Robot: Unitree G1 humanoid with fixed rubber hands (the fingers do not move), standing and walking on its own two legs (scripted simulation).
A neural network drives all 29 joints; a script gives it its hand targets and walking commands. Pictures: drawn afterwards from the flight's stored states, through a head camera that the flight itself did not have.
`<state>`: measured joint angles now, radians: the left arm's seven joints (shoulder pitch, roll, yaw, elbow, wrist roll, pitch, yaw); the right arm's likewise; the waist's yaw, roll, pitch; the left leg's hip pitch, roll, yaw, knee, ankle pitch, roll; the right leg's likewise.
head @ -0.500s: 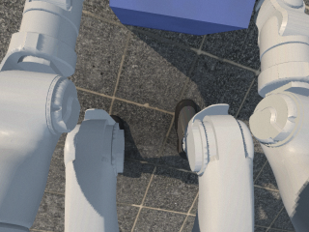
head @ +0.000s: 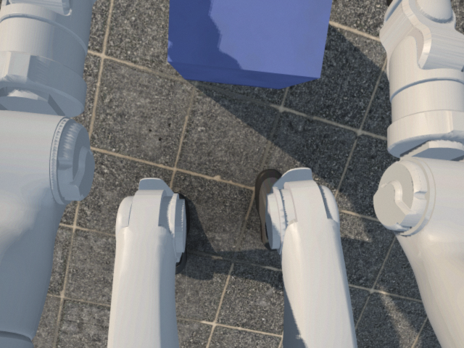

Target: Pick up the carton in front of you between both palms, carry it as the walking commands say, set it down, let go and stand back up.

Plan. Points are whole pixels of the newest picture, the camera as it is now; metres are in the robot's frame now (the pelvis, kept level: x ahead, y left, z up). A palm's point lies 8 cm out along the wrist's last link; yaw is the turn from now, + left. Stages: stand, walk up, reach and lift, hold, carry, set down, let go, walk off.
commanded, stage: set down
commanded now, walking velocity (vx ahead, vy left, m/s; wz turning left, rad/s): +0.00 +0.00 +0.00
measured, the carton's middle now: (243, 17) +0.56 -0.06 -0.30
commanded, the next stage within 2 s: let go in 0.72 s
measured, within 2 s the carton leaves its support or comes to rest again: neither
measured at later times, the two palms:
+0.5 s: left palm out of the picture +0.61 +0.14 +0.03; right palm out of the picture +0.55 -0.25 +0.03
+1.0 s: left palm out of the picture +0.54 +0.16 +0.14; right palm out of the picture +0.50 -0.24 +0.14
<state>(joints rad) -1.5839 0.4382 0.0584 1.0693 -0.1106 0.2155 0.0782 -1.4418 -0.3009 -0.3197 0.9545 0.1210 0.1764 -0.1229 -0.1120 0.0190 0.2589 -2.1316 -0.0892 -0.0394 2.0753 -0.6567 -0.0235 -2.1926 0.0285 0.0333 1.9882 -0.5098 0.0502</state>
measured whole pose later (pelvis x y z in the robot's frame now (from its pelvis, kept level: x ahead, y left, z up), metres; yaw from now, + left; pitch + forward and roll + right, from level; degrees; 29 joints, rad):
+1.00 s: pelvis +0.05 -0.01 +0.26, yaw +2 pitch +43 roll +1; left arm -1.00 0.21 0.29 0.76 0.14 0.21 0.05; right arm -0.87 -0.20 -0.35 0.66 -0.13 0.19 0.06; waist -0.07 0.02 -0.03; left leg -1.40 -0.06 -0.07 0.99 -0.34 -0.03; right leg -1.46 0.00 0.03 0.95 -0.25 0.01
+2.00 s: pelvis +0.12 +0.00 +0.36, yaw -1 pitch -3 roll -1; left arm 0.22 0.21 0.04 0.43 0.01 0.11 -0.07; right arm 0.22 -0.21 -0.05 0.43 -0.02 0.12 0.08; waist 0.00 0.02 0.09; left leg -0.06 -0.02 -0.06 0.44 -0.31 0.01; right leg -0.13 0.01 0.05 0.42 -0.23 0.02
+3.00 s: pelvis +0.13 -0.02 +0.35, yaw +1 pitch -1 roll +0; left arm 0.15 0.34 0.04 0.85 0.03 0.00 0.02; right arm 0.19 -0.36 -0.02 0.80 -0.03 0.00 -0.03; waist 0.01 0.03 0.02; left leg -0.11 0.00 -0.09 0.45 -0.32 -0.02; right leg -0.18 0.03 0.02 0.47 -0.27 -0.01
